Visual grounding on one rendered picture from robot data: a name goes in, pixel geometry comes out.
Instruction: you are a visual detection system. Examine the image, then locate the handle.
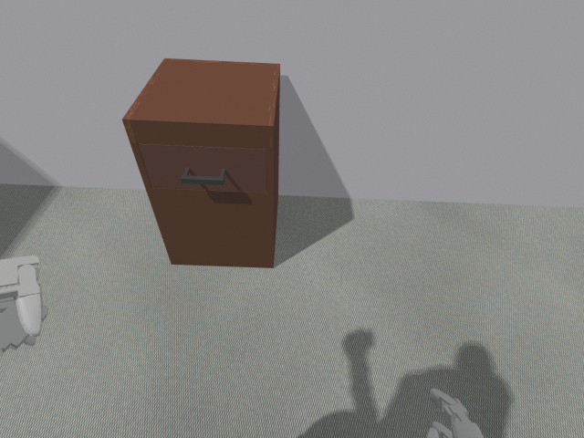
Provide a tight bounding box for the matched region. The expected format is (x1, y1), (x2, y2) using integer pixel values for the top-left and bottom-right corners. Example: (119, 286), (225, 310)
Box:
(181, 167), (225, 185)

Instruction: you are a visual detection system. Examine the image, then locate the right robot hand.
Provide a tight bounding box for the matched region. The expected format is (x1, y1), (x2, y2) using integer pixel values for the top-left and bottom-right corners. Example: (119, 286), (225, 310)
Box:
(427, 389), (484, 438)

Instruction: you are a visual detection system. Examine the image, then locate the left robot hand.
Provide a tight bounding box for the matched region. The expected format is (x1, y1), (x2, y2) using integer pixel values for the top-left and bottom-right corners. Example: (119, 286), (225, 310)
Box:
(0, 255), (49, 357)

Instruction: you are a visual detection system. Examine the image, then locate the cabinet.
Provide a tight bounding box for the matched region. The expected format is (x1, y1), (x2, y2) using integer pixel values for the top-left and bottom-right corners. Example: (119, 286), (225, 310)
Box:
(122, 58), (280, 268)

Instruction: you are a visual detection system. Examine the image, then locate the drawer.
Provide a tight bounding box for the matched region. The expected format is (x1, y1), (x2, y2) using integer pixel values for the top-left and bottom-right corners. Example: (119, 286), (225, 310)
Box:
(139, 143), (267, 192)

